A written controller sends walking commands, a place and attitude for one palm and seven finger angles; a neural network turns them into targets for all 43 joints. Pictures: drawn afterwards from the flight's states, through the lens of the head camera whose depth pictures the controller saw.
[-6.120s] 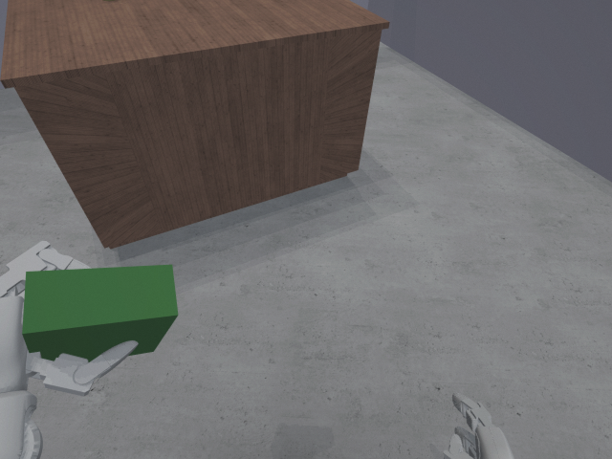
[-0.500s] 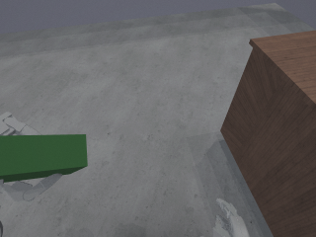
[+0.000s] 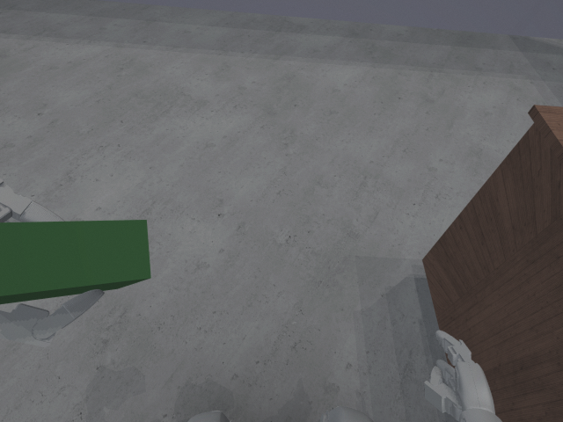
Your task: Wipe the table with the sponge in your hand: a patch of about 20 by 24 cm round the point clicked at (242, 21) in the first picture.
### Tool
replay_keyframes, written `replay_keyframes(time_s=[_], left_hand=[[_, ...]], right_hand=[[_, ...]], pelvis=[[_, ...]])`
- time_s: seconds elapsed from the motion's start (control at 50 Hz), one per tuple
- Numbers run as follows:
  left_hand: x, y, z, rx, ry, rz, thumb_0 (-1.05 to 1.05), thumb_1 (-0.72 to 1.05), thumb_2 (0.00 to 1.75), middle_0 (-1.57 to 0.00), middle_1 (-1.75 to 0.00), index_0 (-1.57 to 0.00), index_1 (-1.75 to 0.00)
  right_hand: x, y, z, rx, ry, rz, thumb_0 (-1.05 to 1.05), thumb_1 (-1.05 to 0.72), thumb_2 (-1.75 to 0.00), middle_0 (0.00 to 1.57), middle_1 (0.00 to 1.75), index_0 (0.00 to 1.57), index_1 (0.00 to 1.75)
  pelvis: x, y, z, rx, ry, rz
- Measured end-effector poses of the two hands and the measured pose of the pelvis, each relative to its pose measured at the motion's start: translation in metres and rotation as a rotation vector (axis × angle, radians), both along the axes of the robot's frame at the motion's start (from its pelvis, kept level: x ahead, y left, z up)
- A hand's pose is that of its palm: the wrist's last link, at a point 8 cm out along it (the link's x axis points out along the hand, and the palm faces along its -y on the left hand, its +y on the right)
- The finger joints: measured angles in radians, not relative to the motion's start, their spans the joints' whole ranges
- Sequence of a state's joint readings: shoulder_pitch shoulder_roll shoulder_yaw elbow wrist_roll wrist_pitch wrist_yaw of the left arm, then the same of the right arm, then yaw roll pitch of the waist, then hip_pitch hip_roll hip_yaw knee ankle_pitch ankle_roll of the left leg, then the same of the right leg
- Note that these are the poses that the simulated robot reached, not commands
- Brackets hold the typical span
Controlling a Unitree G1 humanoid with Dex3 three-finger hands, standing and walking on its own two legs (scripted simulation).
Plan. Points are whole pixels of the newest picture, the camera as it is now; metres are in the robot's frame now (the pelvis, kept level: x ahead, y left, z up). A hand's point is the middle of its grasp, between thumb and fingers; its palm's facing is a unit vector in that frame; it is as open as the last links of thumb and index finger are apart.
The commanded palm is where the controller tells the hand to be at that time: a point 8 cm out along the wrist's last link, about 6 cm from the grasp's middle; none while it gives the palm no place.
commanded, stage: walk to a spot facing it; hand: left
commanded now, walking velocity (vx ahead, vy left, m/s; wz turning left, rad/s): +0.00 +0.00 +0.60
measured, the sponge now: (86, 262) +0.24 +0.21 +0.17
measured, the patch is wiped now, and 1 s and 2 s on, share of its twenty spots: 0.00 0.00 0.00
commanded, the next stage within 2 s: none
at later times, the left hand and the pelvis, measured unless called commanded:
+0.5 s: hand out of the picture +0.08 +0.21 +0.18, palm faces +0.63 -0.67 -0.40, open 9.6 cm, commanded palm +0.02 +0.24 +0.19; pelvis -0.04 -0.08 +0.02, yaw +19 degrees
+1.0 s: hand out of the picture -0.03 +0.23 +0.20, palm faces +0.80 -0.42 -0.44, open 9.6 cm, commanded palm -0.08 +0.23 +0.19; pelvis -0.06 -0.09 +0.02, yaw +33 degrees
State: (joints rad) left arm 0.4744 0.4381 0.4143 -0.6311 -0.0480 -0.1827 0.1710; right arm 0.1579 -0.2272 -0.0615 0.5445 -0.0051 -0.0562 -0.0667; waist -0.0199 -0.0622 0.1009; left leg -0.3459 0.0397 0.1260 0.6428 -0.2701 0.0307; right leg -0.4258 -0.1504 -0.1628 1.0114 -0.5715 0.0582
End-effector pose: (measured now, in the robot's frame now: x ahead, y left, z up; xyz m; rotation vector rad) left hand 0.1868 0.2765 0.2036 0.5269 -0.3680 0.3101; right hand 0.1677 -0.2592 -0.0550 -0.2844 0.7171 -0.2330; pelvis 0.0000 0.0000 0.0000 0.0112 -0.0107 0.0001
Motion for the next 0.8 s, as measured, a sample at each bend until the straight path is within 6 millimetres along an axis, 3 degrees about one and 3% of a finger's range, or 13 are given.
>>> replay_keyframes(time_s=[0.1,0.2,0.28,0.36,0.48,0.56,0.68,0.8], left_hand=[[-0.026,0.002,0.006,-0.004,0.039,0.046,-0.01,-0.44,1.0,-0.81,-1.34,-0.8,-1.34],[-0.067,-0.009,0.015,-0.002,0.074,0.124,-0.01,-0.44,1.0,-0.81,-1.34,-0.8,-1.34],[-0.097,-0.016,0.01,0.004,0.102,0.248,-0.01,-0.44,1.0,-0.81,-1.34,-0.8,-1.34],[-0.121,-0.028,-0.002,-0.052,0.114,0.356,-0.01,-0.44,1.0,-0.81,-1.34,-0.79,-1.34],[-0.148,-0.041,-0.009,-0.131,0.129,0.398,-0.01,-0.44,1.0,-0.8,-1.34,-0.79,-1.34],[-0.169,-0.038,-0.003,-0.104,0.096,0.413,-0.01,-0.44,1.0,-0.8,-1.34,-0.79,-1.34],[-0.218,-0.021,0.001,-0.057,-0.016,0.464,-0.01,-0.44,1.0,-0.8,-1.34,-0.79,-1.34],[-0.252,-0.018,0.004,-0.036,-0.01,0.54,-0.01,-0.44,1.0,-0.8,-1.34,-0.79,-1.35]], right_hand=[[0.002,0.044,-0.001,0.129,0.022,0.123,0.01,-0.91,-0.9,0.2,0.3,0.19,0.3],[0.002,0.065,-0.01,0.199,0.044,0.242,0.01,-0.9,-0.9,0.2,0.3,0.2,0.3],[0.005,0.06,-0.025,0.222,0.055,0.324,0.01,-0.9,-0.9,0.2,0.31,0.2,0.3],[0.01,0.041,-0.037,0.196,0.073,0.377,0.01,-0.9,-0.9,0.2,0.31,0.2,0.3],[0.013,0.007,-0.017,0.086,0.075,0.365,0.02,-0.9,-0.9,0.2,0.3,0.2,0.3],[0.017,-0.004,0.0,0.007,0.045,0.384,0.02,-0.9,-0.9,0.2,0.3,0.2,0.3],[0.02,0.012,0.006,-0.06,-0.006,0.455,0.02,-0.91,-0.9,0.2,0.3,0.19,0.3],[-0.003,0.059,-0.001,0.077,0.035,0.544,0.01,-0.91,-0.9,0.19,0.3,0.19,0.3]], pelvis=[[-0.004,-0.01,0.012,-0.049,0.007,0.069],[-0.009,-0.025,0.016,-0.063,0.013,0.135],[-0.018,-0.045,0.01,-0.047,0.004,0.184],[-0.031,-0.063,0.005,-0.023,-0.021,0.24],[-0.04,-0.075,0.018,0.025,-0.018,0.318],[-0.049,-0.078,0.019,0.027,0.006,0.371],[-0.071,-0.067,0.002,0.008,0.023,0.442],[-0.078,-0.07,0.012,-0.02,-0.007,0.512]])
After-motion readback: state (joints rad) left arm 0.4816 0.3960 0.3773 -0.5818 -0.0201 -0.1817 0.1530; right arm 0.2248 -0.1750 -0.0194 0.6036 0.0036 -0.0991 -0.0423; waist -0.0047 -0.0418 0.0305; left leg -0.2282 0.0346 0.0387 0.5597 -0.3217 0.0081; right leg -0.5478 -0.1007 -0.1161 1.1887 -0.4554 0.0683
